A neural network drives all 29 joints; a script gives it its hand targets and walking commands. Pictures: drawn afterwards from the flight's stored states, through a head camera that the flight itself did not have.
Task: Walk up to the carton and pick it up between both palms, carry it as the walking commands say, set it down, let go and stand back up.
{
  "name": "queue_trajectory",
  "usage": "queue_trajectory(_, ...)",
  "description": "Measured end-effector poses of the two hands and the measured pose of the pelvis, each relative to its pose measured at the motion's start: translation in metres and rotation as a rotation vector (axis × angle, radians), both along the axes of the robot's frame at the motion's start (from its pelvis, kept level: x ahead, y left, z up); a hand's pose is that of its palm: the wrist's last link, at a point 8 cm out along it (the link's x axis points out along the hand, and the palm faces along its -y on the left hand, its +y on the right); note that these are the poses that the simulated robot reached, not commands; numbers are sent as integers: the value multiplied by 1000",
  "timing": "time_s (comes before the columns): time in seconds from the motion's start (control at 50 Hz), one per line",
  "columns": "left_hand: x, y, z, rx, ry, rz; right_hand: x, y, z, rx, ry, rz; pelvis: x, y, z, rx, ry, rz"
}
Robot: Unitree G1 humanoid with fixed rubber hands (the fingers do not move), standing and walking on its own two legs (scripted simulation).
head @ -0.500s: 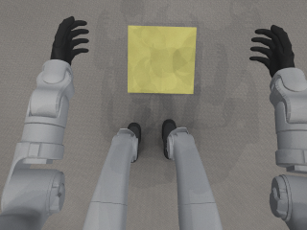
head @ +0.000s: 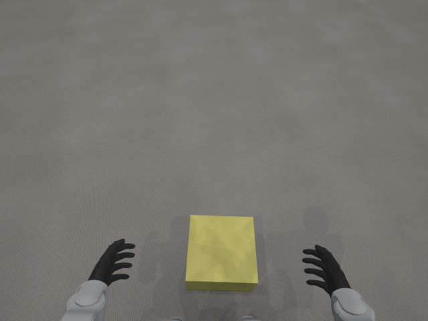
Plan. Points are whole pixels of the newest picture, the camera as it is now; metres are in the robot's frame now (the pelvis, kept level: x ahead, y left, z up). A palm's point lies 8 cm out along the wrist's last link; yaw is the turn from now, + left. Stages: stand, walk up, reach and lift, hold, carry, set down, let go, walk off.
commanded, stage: let go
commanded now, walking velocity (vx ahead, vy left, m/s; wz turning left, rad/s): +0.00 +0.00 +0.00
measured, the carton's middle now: (220, 253) +0.45 -0.04 -0.66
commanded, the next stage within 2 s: stand in 0.56 s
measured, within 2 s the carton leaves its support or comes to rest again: neither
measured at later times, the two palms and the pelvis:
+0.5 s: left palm (89, 275) +0.22 +0.23 -0.04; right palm (333, 272) +0.24 -0.22 -0.05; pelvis +0.07 +0.00 +0.02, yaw +1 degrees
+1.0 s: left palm out of the picture +0.15 +0.28 -0.06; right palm (385, 307) +0.18 -0.30 -0.05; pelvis +0.06 -0.01 +0.03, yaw +1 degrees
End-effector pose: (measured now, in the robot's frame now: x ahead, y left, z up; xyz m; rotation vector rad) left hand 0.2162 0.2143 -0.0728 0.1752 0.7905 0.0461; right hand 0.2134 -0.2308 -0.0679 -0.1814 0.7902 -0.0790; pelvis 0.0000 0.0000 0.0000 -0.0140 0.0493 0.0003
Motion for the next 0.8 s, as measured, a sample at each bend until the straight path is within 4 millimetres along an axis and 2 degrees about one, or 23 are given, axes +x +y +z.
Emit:
queue_trajectory(0.1,-29,16,9,8,24,31,-25,3,7,-11,33,8,18,2,11,3,-85,4)
queue_trajectory(0.18,-38,26,14,16,48,42,-30,2,11,-16,60,19,30,5,16,2,-127,5)
queue_trajectory(0.28,-28,30,21,10,37,42,-13,2,18,-26,40,33,42,6,20,3,-150,3)
queue_trajectory(0.4,-5,21,30,-3,4,40,12,9,21,-2,21,54,59,5,23,6,-139,9)
queue_trajectory(0.52,3,12,28,-9,16,45,24,8,22,-5,14,37,74,0,24,11,-131,12)
queue_trajectory(0.62,5,14,21,25,26,61,26,-2,17,-25,42,14,79,-6,22,12,-108,13)
queue_trajectory(0.68,-2,28,16,91,55,81,25,-18,14,-56,46,-2,84,-8,22,13,-75,21)
queue_trajectory(0.8,-27,59,18,173,57,162,15,-54,21,-133,2,-57,88,-10,24,18,-75,28)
